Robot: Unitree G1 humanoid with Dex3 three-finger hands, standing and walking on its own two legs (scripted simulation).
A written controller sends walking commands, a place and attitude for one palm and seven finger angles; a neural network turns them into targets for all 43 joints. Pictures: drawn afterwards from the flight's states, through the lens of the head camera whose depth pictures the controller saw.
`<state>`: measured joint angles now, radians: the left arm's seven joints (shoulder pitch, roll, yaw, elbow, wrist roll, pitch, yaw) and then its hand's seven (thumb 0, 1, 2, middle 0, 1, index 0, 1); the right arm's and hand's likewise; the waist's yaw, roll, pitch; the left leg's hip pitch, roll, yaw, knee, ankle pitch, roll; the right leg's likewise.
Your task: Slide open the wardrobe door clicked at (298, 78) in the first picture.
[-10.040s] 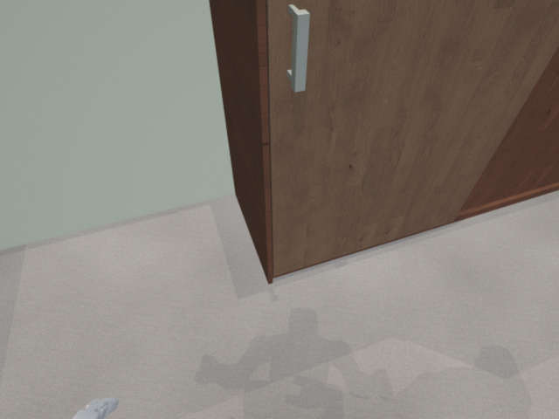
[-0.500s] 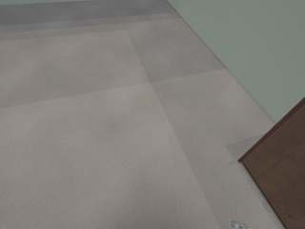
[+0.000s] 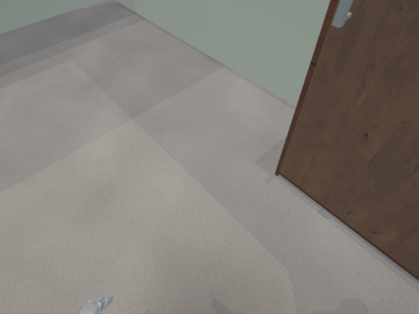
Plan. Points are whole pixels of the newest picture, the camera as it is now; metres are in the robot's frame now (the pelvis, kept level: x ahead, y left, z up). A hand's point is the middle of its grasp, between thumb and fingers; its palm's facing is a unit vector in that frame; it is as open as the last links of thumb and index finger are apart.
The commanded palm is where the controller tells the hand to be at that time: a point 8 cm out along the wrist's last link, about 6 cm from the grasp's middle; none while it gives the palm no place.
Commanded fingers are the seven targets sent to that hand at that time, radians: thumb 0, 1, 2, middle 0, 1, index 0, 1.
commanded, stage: turn to face it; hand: left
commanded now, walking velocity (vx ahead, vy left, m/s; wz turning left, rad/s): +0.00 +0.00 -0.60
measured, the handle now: out of the picture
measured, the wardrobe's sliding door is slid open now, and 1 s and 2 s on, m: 0.00 0.00 0.00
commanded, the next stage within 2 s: take the last steps up to it in 1.38 s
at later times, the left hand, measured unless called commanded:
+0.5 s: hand out of the picture +0.10 +0.20 -0.17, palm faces -0.21 -0.96 -0.20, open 7.4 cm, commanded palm none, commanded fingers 0.00 0.90 0.90 -0.20 -0.30 -0.20 -0.30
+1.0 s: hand (158, 286) +0.20 +0.13 -0.14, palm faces -0.58 -0.78 -0.23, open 7.4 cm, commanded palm none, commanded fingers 0.00 0.90 0.90 -0.20 -0.30 -0.20 -0.30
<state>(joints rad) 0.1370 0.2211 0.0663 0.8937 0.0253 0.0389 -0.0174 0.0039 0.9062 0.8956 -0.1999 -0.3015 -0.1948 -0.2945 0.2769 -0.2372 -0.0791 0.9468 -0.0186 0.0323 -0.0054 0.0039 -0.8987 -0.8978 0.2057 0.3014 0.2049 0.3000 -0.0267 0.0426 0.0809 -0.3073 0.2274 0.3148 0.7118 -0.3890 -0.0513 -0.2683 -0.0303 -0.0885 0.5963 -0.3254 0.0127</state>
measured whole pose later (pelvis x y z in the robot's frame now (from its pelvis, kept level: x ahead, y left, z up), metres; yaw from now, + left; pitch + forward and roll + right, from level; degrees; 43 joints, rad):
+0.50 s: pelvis +0.00 +0.02 +0.01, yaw -16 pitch +1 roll -2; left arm 0.23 0.23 0.06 0.93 0.02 0.05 0.01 0.00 0.90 0.89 -0.21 -0.30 -0.20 -0.30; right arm 0.12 -0.22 -0.05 0.87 0.00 0.03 -0.03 0.00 -0.90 -0.90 0.20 0.30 0.20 0.30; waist 0.03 -0.03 0.07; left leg -0.30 0.03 0.03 0.58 -0.31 -0.05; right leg -0.30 0.10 0.16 0.54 -0.25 0.00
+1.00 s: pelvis -0.02 +0.03 +0.01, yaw -36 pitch +0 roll -2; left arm 0.12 0.23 0.07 0.91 0.02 0.07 -0.02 0.00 0.91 0.90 -0.20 -0.30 -0.19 -0.29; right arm 0.28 -0.21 -0.07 0.95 -0.02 0.02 -0.01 0.00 -0.90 -0.90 0.21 0.30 0.21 0.30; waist -0.04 0.02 0.08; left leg -0.23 0.18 0.33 0.58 -0.32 0.00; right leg -0.32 -0.04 -0.09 0.72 -0.40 0.05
